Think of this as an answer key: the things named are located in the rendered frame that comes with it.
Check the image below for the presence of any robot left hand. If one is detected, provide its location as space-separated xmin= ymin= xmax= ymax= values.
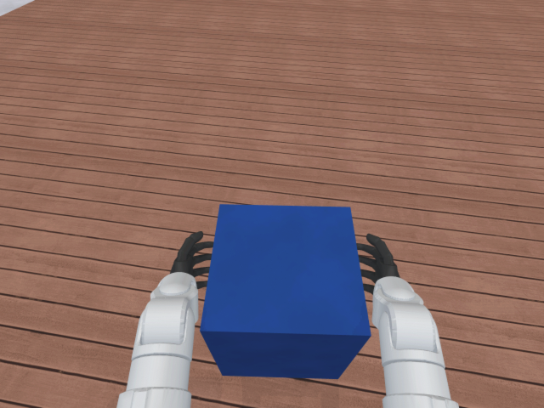
xmin=170 ymin=231 xmax=213 ymax=289

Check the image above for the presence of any right robot forearm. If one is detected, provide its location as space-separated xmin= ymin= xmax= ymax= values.
xmin=372 ymin=276 xmax=459 ymax=408

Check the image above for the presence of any left robot forearm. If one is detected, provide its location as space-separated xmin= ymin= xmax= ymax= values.
xmin=116 ymin=272 xmax=198 ymax=408

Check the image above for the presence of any robot right hand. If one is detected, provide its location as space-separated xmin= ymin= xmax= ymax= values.
xmin=356 ymin=234 xmax=400 ymax=295

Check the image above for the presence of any carton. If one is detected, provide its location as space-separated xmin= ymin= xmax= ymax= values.
xmin=200 ymin=204 xmax=371 ymax=379

